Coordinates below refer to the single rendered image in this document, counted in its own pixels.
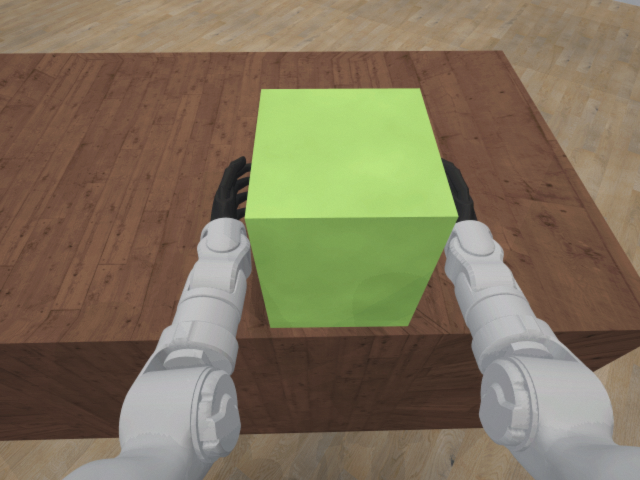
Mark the left robot forearm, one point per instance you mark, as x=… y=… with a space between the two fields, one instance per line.
x=203 y=331

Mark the left robot upper arm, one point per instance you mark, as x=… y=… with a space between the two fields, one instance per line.
x=175 y=424

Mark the right robot upper arm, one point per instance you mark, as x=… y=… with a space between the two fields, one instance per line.
x=555 y=418

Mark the robot left hand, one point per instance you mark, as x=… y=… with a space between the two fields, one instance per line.
x=226 y=200

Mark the right robot forearm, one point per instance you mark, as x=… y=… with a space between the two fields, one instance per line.
x=493 y=306

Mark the pedestal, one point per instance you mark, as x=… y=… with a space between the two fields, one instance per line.
x=109 y=165

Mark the carton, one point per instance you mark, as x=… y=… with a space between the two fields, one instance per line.
x=348 y=207

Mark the robot right hand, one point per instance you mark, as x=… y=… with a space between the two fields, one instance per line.
x=460 y=192

